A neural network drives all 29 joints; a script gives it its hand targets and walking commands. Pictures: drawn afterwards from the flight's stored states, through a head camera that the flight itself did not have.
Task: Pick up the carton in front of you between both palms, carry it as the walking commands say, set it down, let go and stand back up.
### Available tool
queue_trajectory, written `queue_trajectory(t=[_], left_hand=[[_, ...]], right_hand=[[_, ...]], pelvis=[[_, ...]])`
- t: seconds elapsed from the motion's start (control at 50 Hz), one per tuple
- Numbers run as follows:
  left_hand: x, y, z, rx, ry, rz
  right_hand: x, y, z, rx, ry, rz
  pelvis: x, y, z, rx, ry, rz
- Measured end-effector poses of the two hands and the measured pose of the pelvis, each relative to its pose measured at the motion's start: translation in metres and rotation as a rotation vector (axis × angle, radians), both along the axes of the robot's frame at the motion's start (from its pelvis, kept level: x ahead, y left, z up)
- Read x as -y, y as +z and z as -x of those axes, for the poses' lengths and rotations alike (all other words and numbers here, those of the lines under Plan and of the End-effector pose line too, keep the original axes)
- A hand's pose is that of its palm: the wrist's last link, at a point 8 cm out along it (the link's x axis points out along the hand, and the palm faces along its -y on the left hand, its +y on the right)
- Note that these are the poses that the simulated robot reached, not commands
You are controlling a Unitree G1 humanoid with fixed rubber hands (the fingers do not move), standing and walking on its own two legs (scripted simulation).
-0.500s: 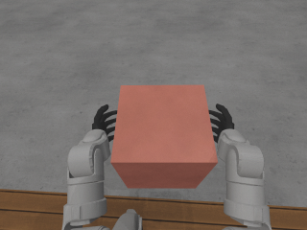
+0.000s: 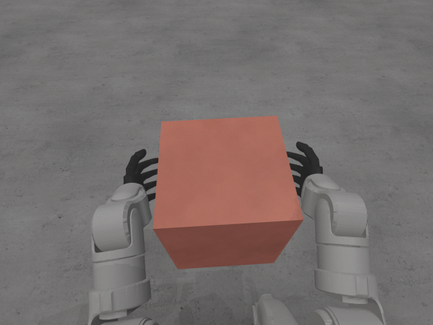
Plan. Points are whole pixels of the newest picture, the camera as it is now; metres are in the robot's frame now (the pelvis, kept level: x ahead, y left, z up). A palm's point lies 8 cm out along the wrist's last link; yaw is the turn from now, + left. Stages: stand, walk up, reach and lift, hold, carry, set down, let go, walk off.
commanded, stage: carry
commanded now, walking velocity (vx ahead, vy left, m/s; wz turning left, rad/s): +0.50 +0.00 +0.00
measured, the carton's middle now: (223, 199) +0.35 -0.02 +0.02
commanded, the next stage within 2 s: none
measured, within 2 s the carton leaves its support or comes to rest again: neither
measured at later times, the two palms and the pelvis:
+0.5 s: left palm (155, 94) +0.63 +0.13 +0.08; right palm (272, 87) +0.65 -0.17 +0.07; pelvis +0.31 -0.04 -0.02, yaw +2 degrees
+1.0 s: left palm (154, 40) +0.90 +0.15 +0.08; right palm (250, 37) +0.89 -0.15 +0.09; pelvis +0.63 +0.01 -0.01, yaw -1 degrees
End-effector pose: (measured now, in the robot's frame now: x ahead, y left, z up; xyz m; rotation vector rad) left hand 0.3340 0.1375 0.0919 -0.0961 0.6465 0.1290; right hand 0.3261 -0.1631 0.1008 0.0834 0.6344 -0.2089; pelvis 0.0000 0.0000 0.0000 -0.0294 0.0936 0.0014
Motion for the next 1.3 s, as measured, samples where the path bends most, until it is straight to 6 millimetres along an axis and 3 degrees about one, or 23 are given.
queue_trajectory(t=[0.12, 0.2, 0.24, 0.34, 0.42, 0.62, 0.74, 0.84, 0.92, 1.02, 1.1, 1.2, 1.24, 1.3], left_hand=[[0.008, 0.005, -0.085, 0.062, 0.016, -0.010], [0.017, -0.006, -0.146, 0.072, 0.031, -0.041], [0.016, -0.015, -0.168, 0.039, 0.046, -0.064], [0.009, -0.035, -0.203, -0.059, 0.105, -0.045], [0.007, -0.028, -0.244, -0.038, 0.124, -0.031], [0.005, 0.007, -0.378, 0.072, 0.069, -0.041], [-0.012, -0.008, -0.459, 0.076, 0.038, -0.014], [-0.014, -0.022, -0.499, -0.032, 0.013, 0.028], [-0.012, -0.017, -0.530, -0.039, -0.019, -0.001], [-0.012, -0.007, -0.573, -0.004, -0.013, -0.016], [-0.006, -0.007, -0.614, 0.008, 0.012, -0.025], [0.015, -0.019, -0.681, 0.023, 0.035, -0.046], [0.022, -0.027, -0.704, -0.010, 0.032, -0.074], [0.025, -0.034, -0.725, -0.080, 0.044, -0.083]], right_hand=[[0.008, 0.005, -0.091, 0.061, 0.030, 0.011], [0.017, -0.013, -0.159, 0.072, 0.060, 0.003], [0.016, -0.026, -0.187, 0.038, 0.087, -0.004], [0.008, -0.045, -0.237, -0.057, 0.116, -0.031], [0.006, -0.040, -0.279, -0.038, 0.111, -0.046], [0.005, -0.009, -0.397, 0.073, 0.080, -0.037], [-0.013, -0.015, -0.470, 0.076, 0.049, -0.020], [-0.016, -0.027, -0.496, -0.030, -0.012, -0.026], [-0.014, -0.019, -0.524, -0.040, -0.008, 0.005], [-0.013, -0.006, -0.573, -0.007, 0.021, 0.025], [-0.007, -0.008, -0.622, 0.005, 0.051, 0.024], [0.013, -0.028, -0.694, 0.021, 0.076, 0.007], [0.020, -0.041, -0.720, -0.011, 0.073, -0.022], [0.023, -0.051, -0.743, -0.080, 0.087, -0.031]], pelvis=[[0.016, -0.013, -0.088, -0.002, 0.014, -0.017], [0.029, -0.038, -0.155, 0.018, 0.036, -0.031], [0.033, -0.042, -0.175, 0.015, 0.031, -0.017], [0.044, -0.032, -0.224, 0.011, 0.036, -0.032], [0.046, -0.023, -0.264, 0.004, 0.040, -0.042], [0.025, -0.019, -0.391, 0.000, 0.021, -0.052], [0.002, -0.038, -0.484, 0.021, -0.013, -0.053], [-0.008, -0.021, -0.539, 0.018, -0.027, -0.024], [-0.011, -0.009, -0.584, 0.016, -0.021, 0.000], [-0.004, -0.006, -0.647, 0.015, -0.010, 0.008], [0.008, -0.012, -0.703, 0.025, -0.005, -0.001], [0.031, -0.035, -0.776, 0.050, 0.020, -0.025], [0.037, -0.038, -0.795, 0.044, 0.024, -0.007], [0.043, -0.030, -0.815, 0.038, 0.037, -0.020]])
